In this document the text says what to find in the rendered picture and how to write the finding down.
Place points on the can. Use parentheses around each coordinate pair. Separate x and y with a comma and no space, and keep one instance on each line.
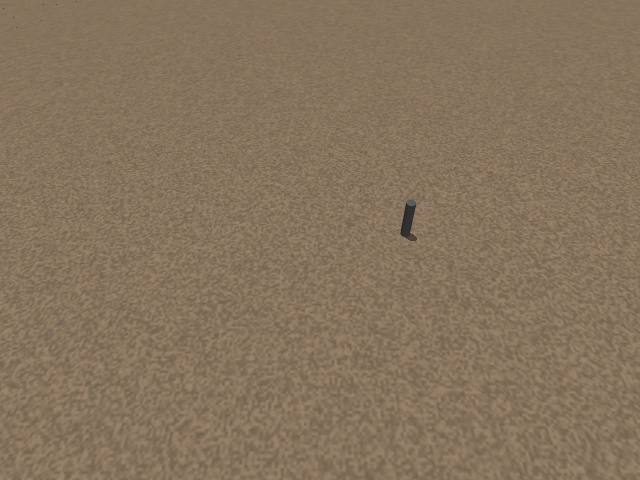
(408,217)

